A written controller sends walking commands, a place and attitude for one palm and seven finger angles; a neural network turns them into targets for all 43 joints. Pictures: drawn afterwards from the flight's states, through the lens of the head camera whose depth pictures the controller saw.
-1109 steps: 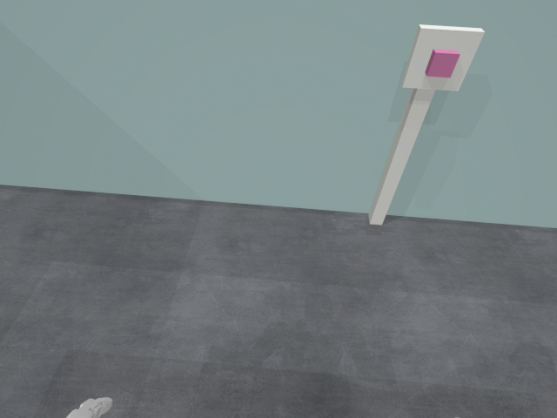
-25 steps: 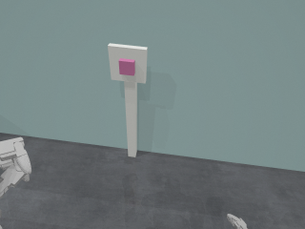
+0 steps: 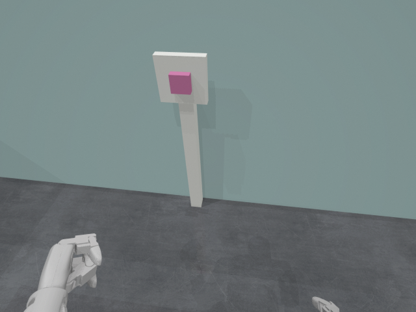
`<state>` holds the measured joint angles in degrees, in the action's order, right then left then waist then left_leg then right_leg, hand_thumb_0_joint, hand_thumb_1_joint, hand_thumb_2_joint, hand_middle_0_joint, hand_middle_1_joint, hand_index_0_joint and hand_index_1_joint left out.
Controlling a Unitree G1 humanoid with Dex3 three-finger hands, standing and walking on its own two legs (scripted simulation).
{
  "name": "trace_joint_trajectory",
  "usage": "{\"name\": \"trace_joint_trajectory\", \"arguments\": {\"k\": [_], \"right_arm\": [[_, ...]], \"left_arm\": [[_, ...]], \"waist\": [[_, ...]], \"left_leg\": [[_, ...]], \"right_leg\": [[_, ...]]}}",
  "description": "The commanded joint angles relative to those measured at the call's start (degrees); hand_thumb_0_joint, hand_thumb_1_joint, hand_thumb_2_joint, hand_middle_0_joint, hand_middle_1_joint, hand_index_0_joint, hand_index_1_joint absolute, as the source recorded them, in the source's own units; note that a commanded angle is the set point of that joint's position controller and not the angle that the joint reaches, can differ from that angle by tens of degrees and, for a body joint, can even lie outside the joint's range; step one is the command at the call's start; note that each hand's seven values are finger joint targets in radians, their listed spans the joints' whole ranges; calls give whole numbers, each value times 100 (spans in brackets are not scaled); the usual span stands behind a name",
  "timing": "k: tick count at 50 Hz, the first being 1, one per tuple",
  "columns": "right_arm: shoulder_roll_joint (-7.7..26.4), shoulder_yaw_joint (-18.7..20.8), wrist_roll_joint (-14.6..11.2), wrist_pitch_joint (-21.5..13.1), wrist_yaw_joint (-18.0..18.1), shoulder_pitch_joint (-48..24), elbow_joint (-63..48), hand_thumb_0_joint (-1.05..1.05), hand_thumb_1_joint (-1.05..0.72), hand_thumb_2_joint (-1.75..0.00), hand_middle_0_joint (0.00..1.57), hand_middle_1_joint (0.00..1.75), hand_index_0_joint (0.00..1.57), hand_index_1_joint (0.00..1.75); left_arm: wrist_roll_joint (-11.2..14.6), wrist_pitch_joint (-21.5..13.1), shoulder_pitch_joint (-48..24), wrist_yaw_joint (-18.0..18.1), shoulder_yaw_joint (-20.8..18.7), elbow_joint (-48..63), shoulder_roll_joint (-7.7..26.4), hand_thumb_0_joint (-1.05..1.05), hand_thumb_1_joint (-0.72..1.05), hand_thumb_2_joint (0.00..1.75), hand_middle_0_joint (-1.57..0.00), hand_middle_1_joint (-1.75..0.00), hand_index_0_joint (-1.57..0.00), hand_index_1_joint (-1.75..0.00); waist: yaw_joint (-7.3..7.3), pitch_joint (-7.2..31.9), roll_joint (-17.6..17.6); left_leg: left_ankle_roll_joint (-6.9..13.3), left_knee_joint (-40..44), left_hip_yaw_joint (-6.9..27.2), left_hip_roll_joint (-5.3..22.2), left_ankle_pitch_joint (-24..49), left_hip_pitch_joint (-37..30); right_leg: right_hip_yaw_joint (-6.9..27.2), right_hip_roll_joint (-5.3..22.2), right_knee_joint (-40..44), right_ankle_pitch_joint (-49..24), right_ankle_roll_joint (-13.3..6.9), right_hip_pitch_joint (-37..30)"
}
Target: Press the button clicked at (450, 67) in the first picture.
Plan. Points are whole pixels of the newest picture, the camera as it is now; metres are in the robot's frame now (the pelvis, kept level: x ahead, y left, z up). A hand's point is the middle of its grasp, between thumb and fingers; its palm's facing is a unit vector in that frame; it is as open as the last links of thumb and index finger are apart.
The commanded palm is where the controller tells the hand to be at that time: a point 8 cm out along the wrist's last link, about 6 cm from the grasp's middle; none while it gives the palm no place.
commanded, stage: let the arm hang, fingers relaxed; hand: left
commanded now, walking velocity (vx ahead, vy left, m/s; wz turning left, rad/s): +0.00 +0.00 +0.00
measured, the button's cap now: (180, 82) +0.83 +0.13 +0.06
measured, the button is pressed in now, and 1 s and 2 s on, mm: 0 0 0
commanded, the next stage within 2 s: stand and wait in 0.98 s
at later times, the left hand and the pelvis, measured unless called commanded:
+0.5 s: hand out of the picture -0.02 +0.20 -0.15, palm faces +0.00 -0.97 -0.25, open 5.9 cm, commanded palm none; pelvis -0.01 +0.00 +0.02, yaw -1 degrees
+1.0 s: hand out of the picture -0.03 +0.16 -0.16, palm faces +0.01 -0.99 -0.17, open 7.3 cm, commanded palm none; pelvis -0.02 +0.00 +0.02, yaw -2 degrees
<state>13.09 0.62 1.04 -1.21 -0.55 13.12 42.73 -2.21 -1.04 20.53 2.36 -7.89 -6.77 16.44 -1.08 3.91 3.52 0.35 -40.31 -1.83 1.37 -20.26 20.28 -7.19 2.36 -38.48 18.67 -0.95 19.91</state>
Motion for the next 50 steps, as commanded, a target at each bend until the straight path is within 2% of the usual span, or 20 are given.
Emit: {"name": "trace_joint_trajectory", "arguments": {"k": [1, 2, 3, 4, 6, 9, 10, 12, 15, 17, 21, 24, 35, 41, 50], "right_arm": [[647, 199, 115, 23, -26, 186, -368, 0, -90, -90, 20, 30, 20, 30], [686, 164, 145, 17, 15, 38, -307, 0, -90, -90, 20, 30, 20, 30], [598, 139, 128, 8, 37, 51, -178, 0, -90, -90, 20, 30, 20, 30], [588, 107, 118, 3, 58, 16, -22, 0, -90, -90, 20, 30, 20, 30], [581, 56, 86, 15, 102, 66, 231, 0, -90, -90, 20, 30, 20, 30], [331, 55, 80, 32, 161, 236, 530, 0, -90, -90, 20, 30, 20, 30], [310, 40, 68, 46, 165, 283, 631, 0, -90, -90, 20, 30, 20, 30], [307, 52, 34, 80, 180, 422, 791, 0, -90, -90, 20, 30, 20, 30], [286, 53, 17, 112, 183, 582, 1072, 0, -90, -90, 20, 30, 20, 30], [267, 60, 12, 133, 185, 657, 1220, 0, -90, -90, 20, 30, 20, 30], [213, 47, 6, 154, 189, 800, 1518, 0, -90, -90, 20, 30, 20, 30], [126, 28, 10, 152, 195, 871, 1693, 0, -90, -90, 20, 30, 20, 30], [-195, 38, 25, 165, 224, 1091, 2009, 0, -90, -90, 20, 30, 20, 30], [-260, 73, 37, 187, 233, 1204, 2020, 0, -90, -90, 20, 30, 20, 30], [-259, 107, 40, 136, 253, 1321, 2010, 0, -90, -90, 20, 30, 20, 30]], "left_arm": [[5, 158, -18, -195, 360, -1257, 184, 0, 90, 90, -104, -122, -104, -122], [14, 156, -27, -191, 389, -1541, 169, 0, 90, 90, -101, -118, -101, -118], [30, 176, -159, -185, 380, -1885, 254, 0, 90, 90, -97, -114, -97, -114], [55, 178, -188, -179, 398, -2250, 249, 0, 90, 90, -93, -110, -93, -110], [91, 149, -192, -151, 445, -2915, 282, 0, 90, 90, -86, -102, -86, -102], [120, 87, 19, -100, 402, -3603, 69, 0, 90, 90, -75, -90, -75, -90], [131, 91, -57, -105, 449, -3788, 118, 0, 90, 90, -71, -86, -71, -86], [133, 86, -164, -120, 487, -4099, 126, 0, 90, 90, -64, -78, -64, -78], [148, 88, -246, -134, 547, -4528, 134, 0, 90, 90, -53, -66, -53, -66], [151, 91, -245, -125, 578, -4758, 106, 0, 90, 90, -46, -58, -46, -58], [154, 85, -182, -97, 623, -5142, 62, 0, 90, 90, -31, -42, -31, -42], [160, 86, -140, -81, 638, -5354, 0, 0, 90, 90, -20, -30, -20, -30], [139, 95, 35, -33, 600, -5675, -244, 0, 90, 90, -20, -30, -20, -30], [124, 117, 88, -21, 552, -5689, -317, 0, 90, 90, -20, -30, -20, -30], [123, 85, 101, -23, 511, -5672, -385, 0, 90, 90, -20, -30, -20, -30]], "waist": [[-26, -289, -1396], [89, -275, -1149], [63, -327, -652], [101, -349, -76], [155, -351, 366], [175, 22, 952], [157, 6, 982], [128, -66, 395], [105, -375, -145], [94, -582, -362], [75, -840, -452], [67, -859, -470], [87, -1138, -404], [102, -1242, -227], [92, -964, -207]], "left_leg": [[260, 754, 662, 402, 1772, -414], [294, 870, 685, 525, 1896, -238], [286, 1079, 731, 485, 1946, -93], [280, 1313, 737, 515, 1886, -97], [257, 1529, 743, 545, 1888, -46], [168, 1557, 451, 455, 1706, -404], [155, 1623, 434, 438, 1560, -416], [152, 1696, 461, 480, 1314, -464], [142, 1877, 447, 461, 966, -507], [157, 1983, 437, 470, 824, -553], [156, 2089, 374, 435, 672, -689], [151, 2165, 329, 431, 571, -740], [150, 2228, 247, 369, 223, -540], [163, 2260, 305, 363, -150, -318], [175, 2284, 378, 409, -69, -304]], "right_leg": [[694, 521, 674, -1371, -142, 144], [752, 440, 810, -1421, -58, -152], [684, 429, 767, -1352, -29, -394], [693, 344, 771, -1104, -9, -520], [683, 250, 923, -994, -65, -881], [699, 330, 1217, -1291, -146, -1214], [700, 342, 1283, -1255, -169, -1263], [682, 369, 1503, -1155, -178, -1274], [704, 426, 1761, -836, -198, -1093], [709, 420, 1895, -597, -198, -935], [758, 404, 2033, -343, -187, -689], [761, 410, 2063, -287, -169, -659], [809, 387, 2122, 118, -152, -447], [789, 333, 2106, 393, -155, -340], [771, 325, 1964, 67, -165, -538]]}}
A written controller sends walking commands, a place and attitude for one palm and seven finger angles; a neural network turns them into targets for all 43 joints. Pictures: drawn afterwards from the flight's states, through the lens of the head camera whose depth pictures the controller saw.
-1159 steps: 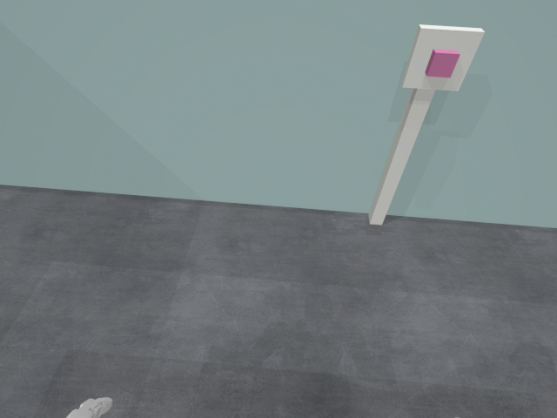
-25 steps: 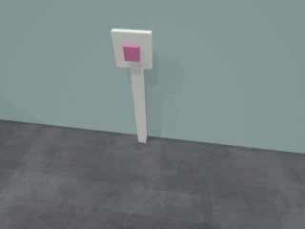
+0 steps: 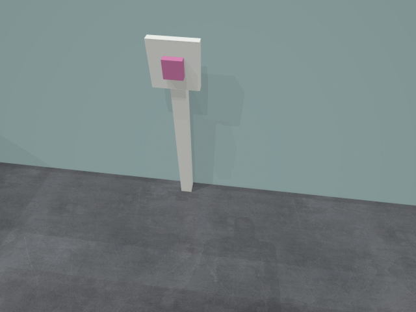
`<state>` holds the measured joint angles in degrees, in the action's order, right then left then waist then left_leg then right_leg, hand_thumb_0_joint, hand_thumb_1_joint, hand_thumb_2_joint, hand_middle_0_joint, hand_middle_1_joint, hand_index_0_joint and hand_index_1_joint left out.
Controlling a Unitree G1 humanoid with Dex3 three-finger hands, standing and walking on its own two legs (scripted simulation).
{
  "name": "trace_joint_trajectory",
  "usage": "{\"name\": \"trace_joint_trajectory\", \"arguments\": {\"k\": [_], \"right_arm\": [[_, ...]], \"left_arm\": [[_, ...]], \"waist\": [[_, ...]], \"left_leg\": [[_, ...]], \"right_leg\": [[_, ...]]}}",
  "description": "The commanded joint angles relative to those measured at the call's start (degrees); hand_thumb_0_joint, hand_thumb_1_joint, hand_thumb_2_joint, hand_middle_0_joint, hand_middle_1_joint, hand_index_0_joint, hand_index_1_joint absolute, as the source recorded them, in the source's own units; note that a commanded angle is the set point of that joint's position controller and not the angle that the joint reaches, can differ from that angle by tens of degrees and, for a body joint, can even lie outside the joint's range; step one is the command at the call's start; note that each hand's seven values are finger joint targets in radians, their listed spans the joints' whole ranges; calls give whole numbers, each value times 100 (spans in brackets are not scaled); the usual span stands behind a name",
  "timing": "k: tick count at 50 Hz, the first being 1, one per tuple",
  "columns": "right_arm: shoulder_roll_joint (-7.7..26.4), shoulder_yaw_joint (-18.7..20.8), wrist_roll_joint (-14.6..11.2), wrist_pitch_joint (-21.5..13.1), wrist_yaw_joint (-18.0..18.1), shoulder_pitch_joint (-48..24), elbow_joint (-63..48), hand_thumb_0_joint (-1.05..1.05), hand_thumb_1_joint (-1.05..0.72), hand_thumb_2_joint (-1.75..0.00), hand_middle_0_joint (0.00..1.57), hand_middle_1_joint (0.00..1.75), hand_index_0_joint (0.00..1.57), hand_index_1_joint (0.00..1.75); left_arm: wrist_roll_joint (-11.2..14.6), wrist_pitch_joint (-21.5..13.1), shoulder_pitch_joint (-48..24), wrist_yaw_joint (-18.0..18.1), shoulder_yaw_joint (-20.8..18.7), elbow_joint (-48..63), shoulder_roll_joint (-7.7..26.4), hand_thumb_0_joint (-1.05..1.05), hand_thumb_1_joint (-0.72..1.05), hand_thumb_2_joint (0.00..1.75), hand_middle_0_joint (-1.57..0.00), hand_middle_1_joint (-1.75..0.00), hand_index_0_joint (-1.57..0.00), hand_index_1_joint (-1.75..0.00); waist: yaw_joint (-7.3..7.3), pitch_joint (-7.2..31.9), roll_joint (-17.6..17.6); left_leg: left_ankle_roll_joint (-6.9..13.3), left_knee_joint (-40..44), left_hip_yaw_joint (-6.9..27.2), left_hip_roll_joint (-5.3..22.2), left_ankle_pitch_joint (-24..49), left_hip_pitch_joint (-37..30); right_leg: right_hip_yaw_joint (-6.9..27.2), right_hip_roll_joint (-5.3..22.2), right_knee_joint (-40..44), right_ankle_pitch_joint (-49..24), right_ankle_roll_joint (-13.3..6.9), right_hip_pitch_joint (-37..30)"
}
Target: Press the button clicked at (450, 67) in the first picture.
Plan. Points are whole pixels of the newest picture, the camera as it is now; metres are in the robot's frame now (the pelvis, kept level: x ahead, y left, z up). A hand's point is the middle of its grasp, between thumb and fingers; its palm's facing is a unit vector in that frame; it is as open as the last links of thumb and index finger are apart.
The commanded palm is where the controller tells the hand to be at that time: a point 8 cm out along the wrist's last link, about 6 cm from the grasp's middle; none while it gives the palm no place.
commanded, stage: stand and wait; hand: left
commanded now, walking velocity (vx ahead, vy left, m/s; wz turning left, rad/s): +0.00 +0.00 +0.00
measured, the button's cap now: (173, 68) +0.84 +0.16 +0.04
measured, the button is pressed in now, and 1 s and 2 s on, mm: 0 0 0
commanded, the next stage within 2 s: none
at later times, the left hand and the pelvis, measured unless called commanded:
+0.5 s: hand out of the picture +0.02 +0.18 -0.17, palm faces +0.04 -0.98 -0.21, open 7.3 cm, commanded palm none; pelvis +0.01 +0.00 +0.00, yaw +0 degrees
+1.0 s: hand out of the picture +0.06 +0.20 -0.17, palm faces +0.01 -0.97 -0.25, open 7.3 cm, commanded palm none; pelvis +0.03 +0.00 +0.01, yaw +0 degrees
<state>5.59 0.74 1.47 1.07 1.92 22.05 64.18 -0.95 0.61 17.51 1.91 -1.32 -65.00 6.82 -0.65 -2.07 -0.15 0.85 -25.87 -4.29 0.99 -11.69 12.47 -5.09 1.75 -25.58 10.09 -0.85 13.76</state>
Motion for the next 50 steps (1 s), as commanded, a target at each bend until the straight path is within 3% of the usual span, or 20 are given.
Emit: {"name": "trace_joint_trajectory", "arguments": {"k": [1, 27, 41, 50], "right_arm": [[523, 110, -16, -94, 8, 393, -155, 0, -90, -90, 20, 30, 20, 30], [921, 141, -41, -153, -7, -257, -142, 0, -90, -90, 20, 30, 20, 30], [1263, 151, -59, -191, -8, -632, -128, 0, -90, -90, 20, 30, 20, 30], [1390, 138, -41, -183, -24, -777, -94, 0, -90, -90, 20, 30, 20, 30]], "left_arm": [[-3, -90, 417, 24, -148, 147, 597, 0, 90, 90, -20, -30, -20, -30], [8, -181, -94, -3, -145, 139, 1001, 0, 90, 90, -20, -30, -20, -30], [18, -222, -391, -29, -155, 147, 1266, 0, 90, 90, -20, -30, -20, -30], [24, -224, -576, -41, -143, 139, 1393, 0, 90, 90, -20, -30, -20, -30]], "waist": [[58, -371, 110], [28, -289, 75], [50, 26, 52], [37, -78, 44]], "left_leg": [[130, 814, 623, 456, -852, 427], [69, 805, 551, 522, 52, -81], [49, 871, 590, 601, 535, -379], [25, 977, 602, 608, 470, -373]], "right_leg": [[565, 368, 669, 871, -184, 106], [591, 507, 817, 229, -182, -165], [573, 525, 823, -359, -182, -491], [609, 547, 920, -296, -178, -521]]}}
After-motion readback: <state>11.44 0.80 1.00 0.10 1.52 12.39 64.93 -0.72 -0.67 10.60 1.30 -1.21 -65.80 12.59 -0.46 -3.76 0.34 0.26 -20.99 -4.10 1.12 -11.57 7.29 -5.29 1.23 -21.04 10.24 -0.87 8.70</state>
